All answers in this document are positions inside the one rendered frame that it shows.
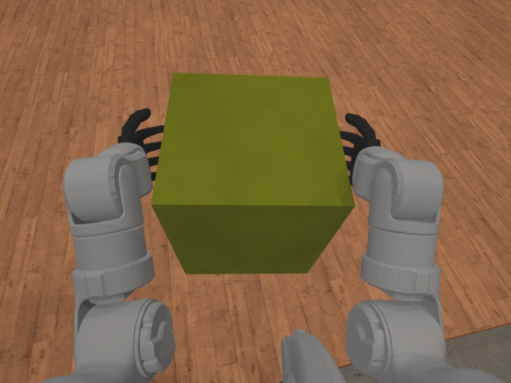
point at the robot right upper arm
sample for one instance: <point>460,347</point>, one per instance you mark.
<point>396,341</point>

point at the left robot forearm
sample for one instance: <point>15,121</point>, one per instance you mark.
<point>103,200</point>

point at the carton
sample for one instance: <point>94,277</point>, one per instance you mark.
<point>251,176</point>

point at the right robot shin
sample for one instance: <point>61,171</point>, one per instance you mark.
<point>292,379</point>

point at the robot right thigh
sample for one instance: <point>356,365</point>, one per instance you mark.
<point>306,358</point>

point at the right robot forearm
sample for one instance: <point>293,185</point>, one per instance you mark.
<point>405,199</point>

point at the robot left upper arm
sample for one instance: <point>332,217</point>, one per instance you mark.
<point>122,342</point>

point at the robot left hand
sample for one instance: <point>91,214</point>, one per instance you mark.
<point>130,135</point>

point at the robot right hand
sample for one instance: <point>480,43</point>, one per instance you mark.
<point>359,142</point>

